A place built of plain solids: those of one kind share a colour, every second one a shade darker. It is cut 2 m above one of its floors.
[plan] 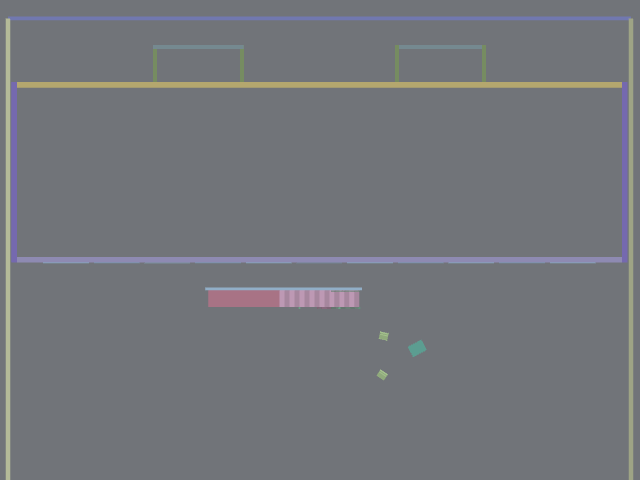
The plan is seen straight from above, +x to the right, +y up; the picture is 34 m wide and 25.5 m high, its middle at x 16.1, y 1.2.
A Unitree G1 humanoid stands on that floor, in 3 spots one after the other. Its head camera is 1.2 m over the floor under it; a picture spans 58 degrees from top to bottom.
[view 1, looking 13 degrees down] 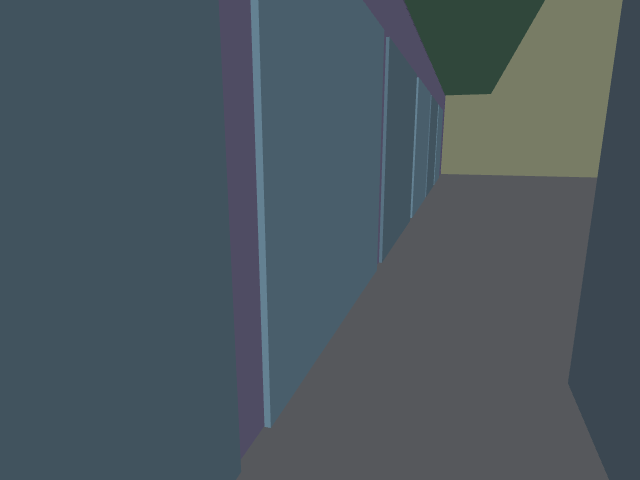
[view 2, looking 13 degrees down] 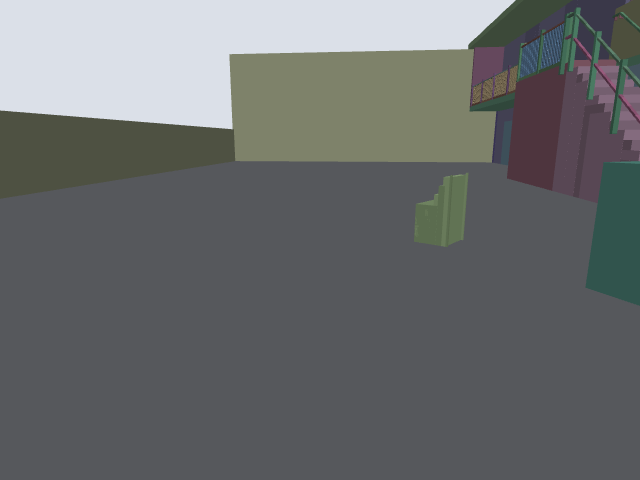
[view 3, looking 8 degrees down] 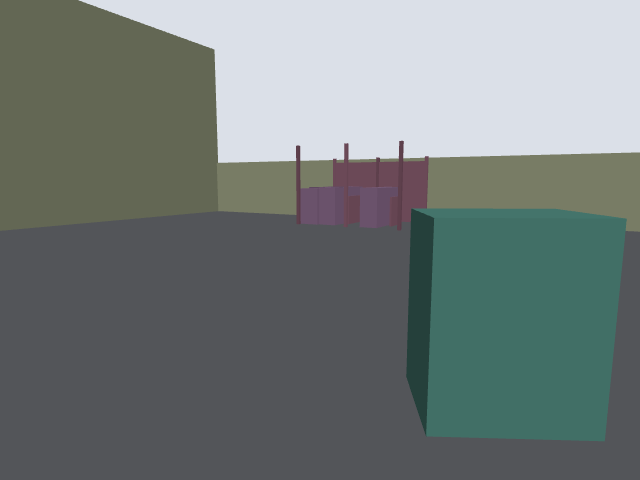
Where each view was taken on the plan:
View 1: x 16.07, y -0.73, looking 18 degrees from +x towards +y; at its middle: lockupdoor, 2.33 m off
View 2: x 24.69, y -6.87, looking -174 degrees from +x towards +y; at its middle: ground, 5.33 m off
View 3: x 20.97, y -2.21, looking -60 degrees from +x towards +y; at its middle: ground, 8.62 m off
